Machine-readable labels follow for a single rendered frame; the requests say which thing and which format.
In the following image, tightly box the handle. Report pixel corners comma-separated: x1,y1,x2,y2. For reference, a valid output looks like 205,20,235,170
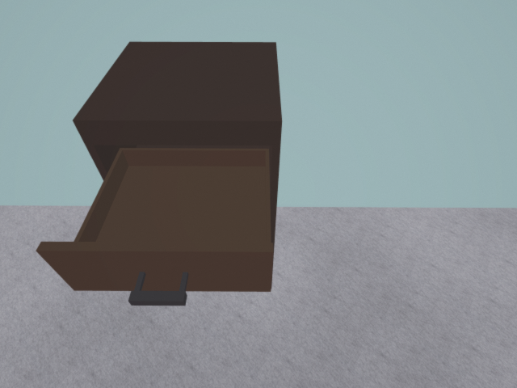
128,272,188,306

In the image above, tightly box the cabinet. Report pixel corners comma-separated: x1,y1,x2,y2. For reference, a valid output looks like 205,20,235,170
73,42,282,284

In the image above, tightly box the drawer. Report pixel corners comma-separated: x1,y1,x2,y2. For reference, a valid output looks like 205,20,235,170
36,148,273,292

